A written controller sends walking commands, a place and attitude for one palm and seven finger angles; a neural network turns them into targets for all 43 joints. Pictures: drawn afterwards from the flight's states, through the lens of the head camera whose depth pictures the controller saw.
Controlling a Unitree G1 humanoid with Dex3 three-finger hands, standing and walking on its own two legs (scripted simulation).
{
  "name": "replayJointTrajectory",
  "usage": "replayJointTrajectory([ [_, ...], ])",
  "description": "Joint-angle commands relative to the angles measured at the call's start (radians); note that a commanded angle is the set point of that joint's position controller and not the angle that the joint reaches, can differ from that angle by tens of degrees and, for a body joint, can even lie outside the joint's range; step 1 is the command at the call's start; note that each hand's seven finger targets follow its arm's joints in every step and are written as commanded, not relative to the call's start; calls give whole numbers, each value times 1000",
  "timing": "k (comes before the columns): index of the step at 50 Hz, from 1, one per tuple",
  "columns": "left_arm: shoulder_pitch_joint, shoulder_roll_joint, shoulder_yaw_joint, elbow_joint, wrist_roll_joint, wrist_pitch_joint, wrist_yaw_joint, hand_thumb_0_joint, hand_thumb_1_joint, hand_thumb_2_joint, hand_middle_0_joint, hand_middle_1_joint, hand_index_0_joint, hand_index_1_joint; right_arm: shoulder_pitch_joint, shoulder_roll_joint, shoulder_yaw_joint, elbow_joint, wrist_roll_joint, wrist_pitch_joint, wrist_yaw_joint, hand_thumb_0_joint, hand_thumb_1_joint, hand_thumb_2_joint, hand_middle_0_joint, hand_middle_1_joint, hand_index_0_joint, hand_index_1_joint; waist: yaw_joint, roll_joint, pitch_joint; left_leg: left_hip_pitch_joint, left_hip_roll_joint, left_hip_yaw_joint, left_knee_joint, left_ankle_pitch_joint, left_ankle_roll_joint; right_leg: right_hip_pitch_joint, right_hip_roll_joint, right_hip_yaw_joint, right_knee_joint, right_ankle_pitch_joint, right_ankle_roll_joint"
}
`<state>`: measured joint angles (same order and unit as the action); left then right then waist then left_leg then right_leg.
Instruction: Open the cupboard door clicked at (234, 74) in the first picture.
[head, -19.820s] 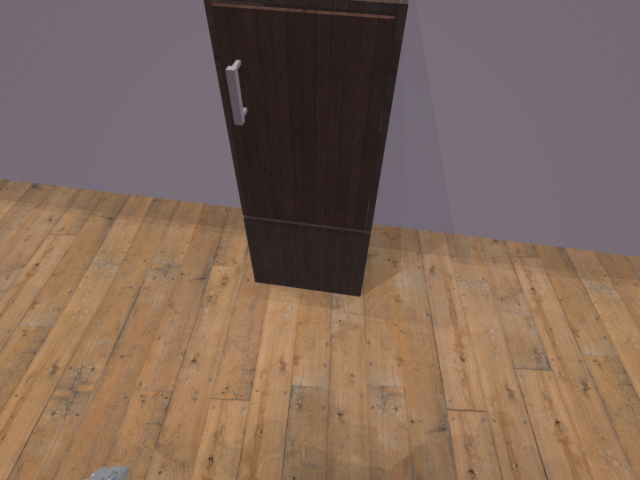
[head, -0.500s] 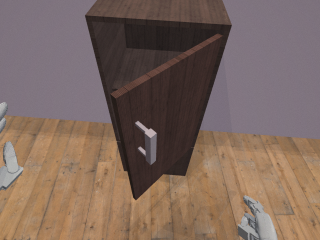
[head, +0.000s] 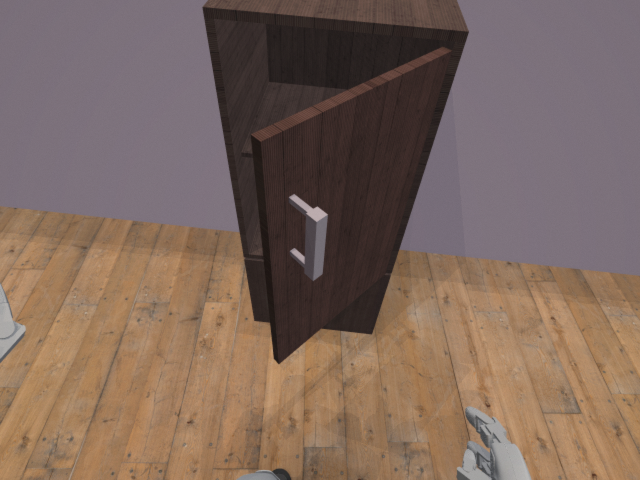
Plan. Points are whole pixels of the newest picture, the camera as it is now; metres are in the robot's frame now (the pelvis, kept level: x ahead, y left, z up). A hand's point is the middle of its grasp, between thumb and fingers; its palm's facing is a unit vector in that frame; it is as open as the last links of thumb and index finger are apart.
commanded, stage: step back with the hand held close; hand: left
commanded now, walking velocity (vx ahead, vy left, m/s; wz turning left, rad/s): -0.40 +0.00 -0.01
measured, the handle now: (305, 238) +0.42 +0.06 +0.05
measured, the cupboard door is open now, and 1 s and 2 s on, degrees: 50 50 50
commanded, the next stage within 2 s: stop stepping back and stand still in 0.06 s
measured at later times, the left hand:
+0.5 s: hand out of the picture +0.11 +0.25 +0.17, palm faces +0.34 -0.80 -0.50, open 7.4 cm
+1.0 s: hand out of the picture +0.09 +0.25 +0.16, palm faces +0.37 -0.80 -0.48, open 7.4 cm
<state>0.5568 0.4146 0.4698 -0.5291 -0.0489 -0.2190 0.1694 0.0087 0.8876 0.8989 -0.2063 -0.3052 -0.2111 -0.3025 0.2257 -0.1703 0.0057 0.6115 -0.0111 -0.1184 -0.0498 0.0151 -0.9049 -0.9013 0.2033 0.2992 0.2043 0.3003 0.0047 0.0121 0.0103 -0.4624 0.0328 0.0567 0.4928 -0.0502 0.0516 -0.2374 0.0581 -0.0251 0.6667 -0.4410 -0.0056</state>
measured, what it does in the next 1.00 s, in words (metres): walks backwards: right foot, then left foot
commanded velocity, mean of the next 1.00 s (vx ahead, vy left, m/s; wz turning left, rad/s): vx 0.06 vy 0.00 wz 0.00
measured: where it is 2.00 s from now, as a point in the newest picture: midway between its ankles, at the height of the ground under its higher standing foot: outside the picture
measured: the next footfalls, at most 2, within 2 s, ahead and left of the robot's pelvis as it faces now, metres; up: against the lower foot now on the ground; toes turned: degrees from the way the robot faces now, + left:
right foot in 0.04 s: -0.08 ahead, -0.09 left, +0.00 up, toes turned -3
left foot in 0.24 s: +0.02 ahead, +0.09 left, +0.00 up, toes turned -1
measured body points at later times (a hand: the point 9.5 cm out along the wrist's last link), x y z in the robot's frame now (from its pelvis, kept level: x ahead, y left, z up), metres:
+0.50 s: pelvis -0.10 +0.00 +0.01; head -0.09 +0.01 +0.46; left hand +0.08 +0.29 +0.20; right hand +0.05 -0.24 -0.06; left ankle -0.02 +0.09 -0.72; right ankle -0.11 -0.09 -0.73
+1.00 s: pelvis -0.11 +0.00 +0.00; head -0.10 +0.00 +0.45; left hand +0.07 +0.29 +0.19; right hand +0.03 -0.23 -0.09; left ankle -0.11 +0.12 -0.72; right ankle -0.12 -0.08 -0.73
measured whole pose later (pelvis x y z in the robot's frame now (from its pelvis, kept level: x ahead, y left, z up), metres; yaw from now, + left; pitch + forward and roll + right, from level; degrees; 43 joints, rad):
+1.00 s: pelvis -0.11 +0.00 +0.00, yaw -2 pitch +0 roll -1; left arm 0.56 0.39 0.40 -0.46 -0.03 -0.21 0.14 0.01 0.89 0.90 -0.21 -0.31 -0.21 -0.30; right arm 0.24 -0.19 0.01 0.65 0.00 -0.13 -0.04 0.01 -0.91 -0.90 0.20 0.30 0.20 0.30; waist -0.02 0.02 0.02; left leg -0.28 0.03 0.01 0.61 -0.31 0.00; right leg -0.24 0.05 -0.05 0.53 -0.29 -0.06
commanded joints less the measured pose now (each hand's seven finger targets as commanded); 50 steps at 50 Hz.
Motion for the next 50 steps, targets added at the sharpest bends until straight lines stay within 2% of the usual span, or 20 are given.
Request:
replayJointTrajectory([
  [1,-77,171,48,-204,-6,-63,-3,0,900,900,-200,-300,-200,-300,-109,-149,-58,-120,-2,-37,0,0,-900,-900,200,300,200,300,-9,10,-96,188,77,-92,-46,-259,-56,-49,-158,174,-413,173,-74],
  [2,-112,220,72,-203,-7,-69,2,0,900,900,-200,-300,-200,-300,-120,-134,-51,-119,1,-27,-3,0,-900,-900,200,300,200,300,-4,-124,-100,275,15,-20,145,-232,-85,-195,-288,280,-469,256,-105],
  [4,-128,227,70,-201,9,-49,6,0,900,900,-200,-300,-200,-300,-149,-146,-64,-124,18,-31,-12,0,-900,-900,200,300,200,300,13,-219,-124,100,-53,-63,436,-364,-76,-119,-360,311,-370,704,-137],
  [8,-71,217,91,-208,18,-28,2,0,900,900,-200,-300,-200,-300,-171,-115,-18,-153,14,9,-38,0,-900,-900,200,300,200,300,0,-98,-122,46,-44,-20,164,-272,-77,123,-265,154,-198,1121,-91],
  [10,-24,214,109,-225,5,-25,6,0,900,900,-200,-300,-200,-300,-127,-132,-31,-159,22,6,-48,0,-900,-900,200,300,200,300,-13,-17,-178,212,-20,-17,-96,56,-56,144,-183,95,-121,952,-24],
  [11,0,216,113,-260,0,-27,6,0,900,900,-200,-300,-200,-300,-114,-164,-49,-174,26,-2,-44,0,-900,-900,200,300,200,300,5,60,-234,344,82,-102,-124,405,-22,102,-108,66,-84,728,18],
  [13,79,200,114,-242,-9,-34,0,0,900,900,-200,-300,-200,-300,-89,-162,-64,-189,27,-27,-19,0,-900,-900,200,300,200,300,12,171,-290,535,208,-213,-97,662,30,-74,-32,48,-34,87,21],
  [14,118,205,131,-239,-18,-30,-8,0,900,900,-200,-300,-200,-300,-97,-151,-60,-185,7,-45,-14,0,-900,-900,200,300,200,300,15,288,-277,497,213,-267,-157,549,30,-88,-18,39,26,-39,21],
  [18,96,167,89,-237,-6,-10,5,0,900,900,-200,-300,-200,-300,-82,-157,-46,-161,16,-68,-12,0,-900,-900,200,300,200,300,-16,140,-139,250,188,-228,-238,-14,46,24,-31,16,-54,33,28],
  [22,43,169,81,-162,10,3,7,0,900,900,-200,-300,-200,-300,-119,-164,-41,-168,9,-43,-26,0,-900,-900,200,300,200,300,-23,157,-24,-54,91,-159,-304,-584,-25,224,-29,-33,-258,52,-6],
  [23,11,181,83,-140,12,2,5,0,900,900,-200,-300,-200,-300,-118,-160,-46,-164,4,-33,-28,0,-900,-900,200,300,200,300,-25,80,-12,-19,44,-122,-202,-546,-44,154,-66,20,-343,-17,-34],
  [25,-49,194,68,-178,15,-1,3,0,900,900,-200,-300,-200,-300,-109,-163,-66,-152,2,-24,-32,0,-900,-900,200,300,200,300,-17,-168,-28,113,-44,-58,260,-358,-62,-131,-287,392,-537,-368,-154],
  [26,-61,189,62,-174,13,2,7,0,900,900,-200,-300,-200,-300,-97,-161,-62,-131,-2,-22,-31,0,-900,-900,200,300,200,300,-10,-201,-4,44,-41,-56,426,-318,-57,-134,-360,462,-552,-312,-198],
  [33,-163,163,28,-117,35,-31,22,0,900,900,-200,-300,-200,-300,-85,-145,-39,-107,-3,-57,-52,0,-900,-900,200,300,200,300,-16,-55,9,262,-18,26,16,-312,-16,-167,-240,202,-410,-203,-117],
  [36,-123,165,57,-192,24,-51,25,0,900,900,-200,-300,-200,-300,-77,-183,-49,-136,1,-69,-46,0,-900,-900,200,300,200,300,-10,178,-24,297,166,-283,-177,-300,67,-130,-66,62,-101,80,-19],
  [38,-93,177,81,-162,32,-46,18,0,900,900,-200,-300,-200,-300,-77,-153,-40,-114,-1,-69,-38,0,-900,-900,200,300,200,300,-22,236,-5,136,242,-385,-297,-489,99,-70,-40,-8,52,25,9],
  [43,-29,159,67,-134,29,-46,4,0,900,900,-200,-300,-200,-300,-73,-162,-40,-110,6,-85,-23,0,-900,-900,200,300,200,300,-14,92,-33,125,118,-128,-62,-43,18,107,-70,18,-217,319,0],
  [46,-13,149,58,-104,9,-48,-2,0,900,900,-200,-300,-200,-300,-56,-151,-55,-113,15,-75,-8,0,-900,-900,200,300,200,300,-25,-92,-105,145,-3,-33,131,-159,-47,103,-224,268,-301,504,-80],
  [49,-37,182,87,-105,10,-50,5,0,900,900,-200,-300,-200,-300,-67,-138,-45,-111,14,-58,-9,0,-900,-900,200,300,200,300,-17,-105,-99,141,-16,-53,136,-282,-48,102,-272,276,-330,525,-103],
  [50,-152,2,-322,634,119,124,-133,0,900,900,-200,-300,-200,-300,-92,-261,-92,132,-1,-60,77,0,-900,-900,200,300,200,300,-67,-63,-30,74,37,-94,277,-195,-33,-44,-323,157,-173,709,-117],
])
